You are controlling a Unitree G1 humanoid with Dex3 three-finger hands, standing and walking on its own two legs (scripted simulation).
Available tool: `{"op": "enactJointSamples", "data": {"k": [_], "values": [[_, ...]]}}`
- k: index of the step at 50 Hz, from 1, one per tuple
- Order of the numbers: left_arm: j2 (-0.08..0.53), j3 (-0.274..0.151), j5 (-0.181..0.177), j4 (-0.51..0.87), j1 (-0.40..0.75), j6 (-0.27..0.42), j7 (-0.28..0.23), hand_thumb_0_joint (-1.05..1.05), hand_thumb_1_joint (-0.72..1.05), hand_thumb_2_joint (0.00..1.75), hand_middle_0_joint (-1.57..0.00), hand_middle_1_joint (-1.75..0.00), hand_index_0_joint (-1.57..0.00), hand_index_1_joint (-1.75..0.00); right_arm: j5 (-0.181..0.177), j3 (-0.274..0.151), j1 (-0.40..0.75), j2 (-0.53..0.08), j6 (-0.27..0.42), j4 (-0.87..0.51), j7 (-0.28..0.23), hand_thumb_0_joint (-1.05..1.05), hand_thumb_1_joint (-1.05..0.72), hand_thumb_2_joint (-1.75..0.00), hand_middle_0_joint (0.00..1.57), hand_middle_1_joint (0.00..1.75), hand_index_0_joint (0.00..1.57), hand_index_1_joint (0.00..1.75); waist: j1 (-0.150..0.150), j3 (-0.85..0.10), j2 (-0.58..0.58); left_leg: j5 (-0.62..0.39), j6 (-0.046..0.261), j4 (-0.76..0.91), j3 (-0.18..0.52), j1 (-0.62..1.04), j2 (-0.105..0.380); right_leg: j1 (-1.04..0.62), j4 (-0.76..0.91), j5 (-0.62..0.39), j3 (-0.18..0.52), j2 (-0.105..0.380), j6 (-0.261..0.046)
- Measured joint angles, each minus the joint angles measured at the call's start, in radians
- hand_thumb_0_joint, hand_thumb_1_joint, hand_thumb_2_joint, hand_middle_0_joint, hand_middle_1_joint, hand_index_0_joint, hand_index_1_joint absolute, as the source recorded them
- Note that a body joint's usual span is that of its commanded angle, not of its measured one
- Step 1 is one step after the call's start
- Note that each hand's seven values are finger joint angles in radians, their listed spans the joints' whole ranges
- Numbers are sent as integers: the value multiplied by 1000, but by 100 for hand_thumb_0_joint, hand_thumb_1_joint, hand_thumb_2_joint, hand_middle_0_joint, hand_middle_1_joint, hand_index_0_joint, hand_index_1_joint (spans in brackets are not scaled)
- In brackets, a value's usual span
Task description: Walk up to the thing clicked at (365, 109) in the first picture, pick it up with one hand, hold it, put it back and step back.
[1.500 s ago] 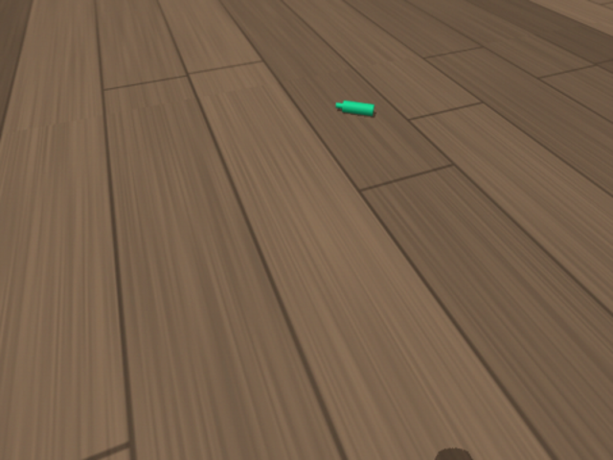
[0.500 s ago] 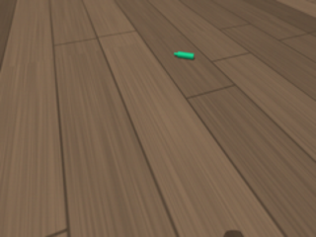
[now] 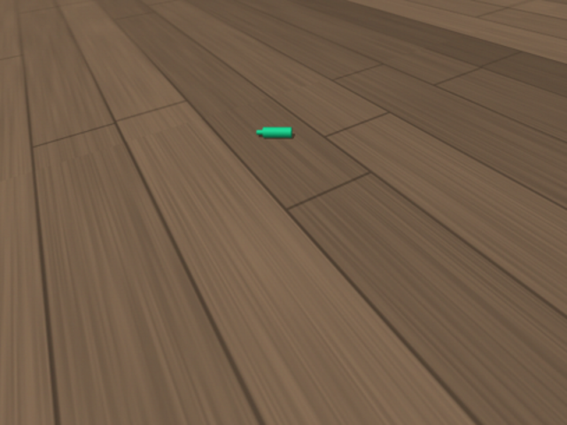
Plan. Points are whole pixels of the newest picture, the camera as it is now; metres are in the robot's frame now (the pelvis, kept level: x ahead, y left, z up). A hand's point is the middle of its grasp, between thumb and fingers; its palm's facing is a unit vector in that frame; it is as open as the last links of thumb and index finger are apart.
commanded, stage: walk up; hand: left
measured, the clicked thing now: (274, 132) +2.07 +0.07 -0.72
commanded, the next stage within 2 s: none
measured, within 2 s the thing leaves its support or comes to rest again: neither
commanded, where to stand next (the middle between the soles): +1.64 -0.16 m, yaw -4 degrees
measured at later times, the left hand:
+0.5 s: hand (159, 366) +0.30 +0.25 -0.15, palm faces -0.04 -0.94 -0.35, open 7.4 cm
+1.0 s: hand (226, 194) +0.72 +0.16 -0.10, palm faces -0.09 -0.91 -0.41, open 7.4 cm
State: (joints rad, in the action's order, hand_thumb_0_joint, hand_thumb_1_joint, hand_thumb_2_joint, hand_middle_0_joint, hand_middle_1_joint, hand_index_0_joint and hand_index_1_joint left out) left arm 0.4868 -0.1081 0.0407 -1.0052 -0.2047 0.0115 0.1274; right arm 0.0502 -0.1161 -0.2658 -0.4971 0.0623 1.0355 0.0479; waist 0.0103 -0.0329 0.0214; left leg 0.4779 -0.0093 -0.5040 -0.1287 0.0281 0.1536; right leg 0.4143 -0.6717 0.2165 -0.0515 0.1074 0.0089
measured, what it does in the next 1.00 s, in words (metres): walks ahead: left foot, then right foot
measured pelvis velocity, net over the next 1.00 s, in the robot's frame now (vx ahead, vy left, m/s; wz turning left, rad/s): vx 0.58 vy -0.11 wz -0.09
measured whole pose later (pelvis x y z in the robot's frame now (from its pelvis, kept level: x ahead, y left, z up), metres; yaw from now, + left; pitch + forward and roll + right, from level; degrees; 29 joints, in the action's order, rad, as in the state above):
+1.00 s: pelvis +0.58 -0.11 +0.00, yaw -5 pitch -3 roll +1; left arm 0.40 -0.06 0.00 -0.86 -0.20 0.09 0.07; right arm 0.00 -0.05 -0.30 -0.44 0.06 0.95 0.04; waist 0.00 0.04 0.05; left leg 0.45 0.02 -1.18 -0.01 -0.29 0.06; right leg 0.39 -0.71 0.27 -0.07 0.06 -0.02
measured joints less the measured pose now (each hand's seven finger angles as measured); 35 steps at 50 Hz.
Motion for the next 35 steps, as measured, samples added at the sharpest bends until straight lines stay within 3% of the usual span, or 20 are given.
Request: {"op": "enactJointSamples", "data": {"k": [1, 3, 5, 7, 10, 17, 22, 24, 25, 26, 29, 32, 35], "values": [[-14, -2, 3, 5, 6, 14, -9, 0, 90, 90, -20, -30, -20, -30, -2, 0, 5, -8, -7, 2, -5, 1, -91, -90, 20, 30, 21, 30, -7, 6, 30, 31, 23, -133, 40, -46, 26, 2, -44, 34, -20, -27, -5], [-44, 3, -3, 27, 3, 41, -26, 0, 90, 90, -20, -30, -20, -30, -13, 12, 13, 0, -24, -1, -8, 1, -91, -90, 20, 30, 20, 30, -30, 12, 46, 37, 33, -429, 117, -182, -14, -11, -78, 91, -37, -49, -19], [-79, 20, -17, 38, -18, 51, -33, 0, 90, 90, -20, -30, -20, -30, -21, 29, 32, 17, -25, -6, 0, 1, -91, -90, 19, 30, 20, 30, -48, 21, 51, -26, 38, -610, 119, -306, -61, -72, -18, 93, -40, -66, -31], [-104, 36, -24, 34, -49, 57, -39, 0, 90, 90, -21, -30, -20, -30, -34, 44, 57, 37, -17, -23, 13, 1, -91, -90, 19, 30, 20, 30, -56, 32, 56, -117, 46, -656, 98, -407, -76, -151, 82, 68, -39, -87, -37], [-114, 50, -31, 23, -96, 63, -47, 0, 90, 90, -21, -30, -20, -30, -39, 59, 78, 72, -3, -70, 34, 1, -91, -90, 20, 30, 20, 30, -64, 49, 44, -217, 43, -575, 87, -515, -66, -254, 204, 47, -27, -116, -47], [-99, 53, -32, 36, -150, 71, -54, 0, 90, 90, -21, -30, -20, -31, -21, 53, 92, 90, -18, -113, 57, 1, -91, -90, 20, 30, 21, 30, -67, 71, 16, -351, -9, -266, 114, -635, -14, -409, 332, 100, -15, -159, -56], [-73, 53, -30, 60, -152, 70, -58, 0, 90, 90, -21, -30, -20, -31, -22, 39, 108, 74, -20, -110, 48, 1, -91, -90, 20, 30, 21, 30, -81, 85, -4, -410, 12, -55, 91, -563, -35, -499, 324, 215, -10, -155, -34], [-52, 52, -33, 61, -149, 61, -66, 0, 90, 90, -21, -30, -20, -31, -18, 31, 120, 86, -8, -114, 37, 1, -91, -90, 20, 30, 20, 30, -78, 91, -50, -431, 23, -35, 63, -517, -80, -501, 231, 300, -4, -111, -29], [-43, 49, -35, 59, -136, 52, -75, 0, 90, 90, -21, -30, -20, -31, -10, 29, 131, 100, 3, -122, 32, 1, -91, -90, 20, 30, 20, 30, -73, 108, -89, -397, 23, -63, 39, -505, -108, -466, 109, 319, 5, -71, -35], [-47, 50, -40, 61, -127, 44, -84, 0, 90, 90, -21, -30, -20, -31, -2, 30, 135, 103, 16, -141, 28, 1, -91, -90, 20, 30, 20, 30, -66, 119, -98, -353, 23, -98, 27, -499, -115, -404, -56, 306, 34, -64, -42], [-59, 73, -50, 61, -105, 39, -94, 0, 90, 90, -21, -30, -20, -30, -25, 31, 123, 116, 41, -184, 17, 1, -91, -90, 20, 30, 21, 30, -33, 123, -72, -270, 30, -115, 17, -432, -93, -196, -441, 250, 99, -122, -58], [-49, 78, -58, 72, -77, 47, -84, 1, 90, 90, -21, -30, -20, -30, -41, 48, 73, 125, 45, -197, 4, 1, -91, -90, 20, 30, 21, 30, -3, 107, -75, -252, 18, -29, -2, -312, -96, -25, -515, 173, 113, -105, -52], [-37, 70, -56, 104, -36, 50, -66, 0, 90, 90, -21, -30, -20, -30, -48, 57, 10, 112, 43, -182, -2, 0, -91, -90, 20, 30, 21, 30, 15, 92, -73, -222, 14, 30, -7, -208, -103, 84, -405, 125, 101, -55, -28]]}}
